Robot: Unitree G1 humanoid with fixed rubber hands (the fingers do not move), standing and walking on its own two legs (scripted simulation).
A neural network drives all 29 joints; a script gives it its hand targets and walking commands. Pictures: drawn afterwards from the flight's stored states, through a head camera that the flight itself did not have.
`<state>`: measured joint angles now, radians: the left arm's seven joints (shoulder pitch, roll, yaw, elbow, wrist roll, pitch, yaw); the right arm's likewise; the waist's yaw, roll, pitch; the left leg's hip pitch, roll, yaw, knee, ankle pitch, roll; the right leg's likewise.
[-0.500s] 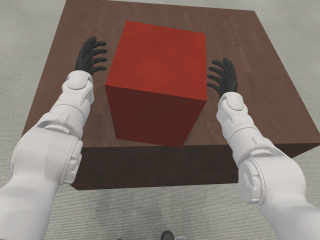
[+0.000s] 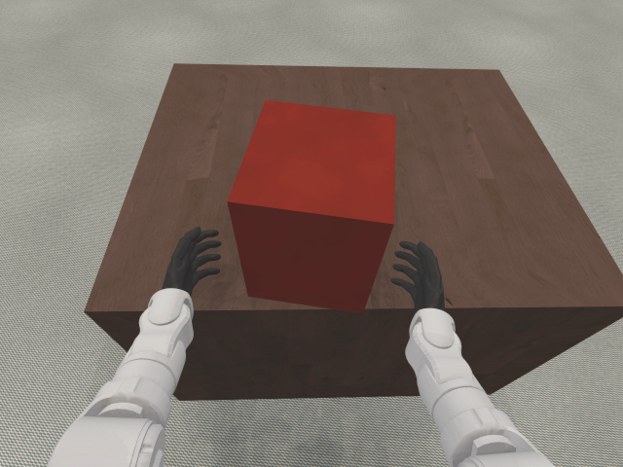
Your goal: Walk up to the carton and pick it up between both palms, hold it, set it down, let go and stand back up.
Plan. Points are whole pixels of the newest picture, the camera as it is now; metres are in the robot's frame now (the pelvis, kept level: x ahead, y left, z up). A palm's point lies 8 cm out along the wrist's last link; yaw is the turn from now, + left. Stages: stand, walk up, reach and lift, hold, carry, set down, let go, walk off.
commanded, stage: set down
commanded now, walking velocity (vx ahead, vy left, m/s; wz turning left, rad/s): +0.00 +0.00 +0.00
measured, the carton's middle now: (316, 212) +0.50 -0.03 -0.01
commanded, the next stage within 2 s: none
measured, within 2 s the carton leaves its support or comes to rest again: neither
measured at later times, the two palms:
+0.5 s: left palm (147, 299) +0.36 +0.21 +0.00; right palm (442, 303) +0.33 -0.19 +0.00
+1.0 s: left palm (162, 232) +0.41 +0.18 +0.07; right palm (449, 251) +0.37 -0.19 +0.07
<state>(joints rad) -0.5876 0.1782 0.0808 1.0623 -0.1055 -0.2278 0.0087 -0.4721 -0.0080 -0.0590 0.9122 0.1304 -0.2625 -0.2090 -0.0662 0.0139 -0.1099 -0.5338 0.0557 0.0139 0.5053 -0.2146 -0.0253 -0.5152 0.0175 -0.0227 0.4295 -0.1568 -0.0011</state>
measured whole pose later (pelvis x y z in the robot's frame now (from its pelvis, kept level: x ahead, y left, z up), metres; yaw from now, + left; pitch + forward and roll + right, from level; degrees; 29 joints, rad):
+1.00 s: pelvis +0.02 +0.00 +0.01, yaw +0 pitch +2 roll -1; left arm -0.60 0.22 0.13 0.84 -0.03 0.05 -0.08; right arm -0.51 -0.11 0.06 0.83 0.28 -0.14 -0.25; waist -0.06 -0.02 -0.01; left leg -0.20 0.06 0.02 0.40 -0.23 -0.03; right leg -0.18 0.03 -0.02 0.32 -0.17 -0.01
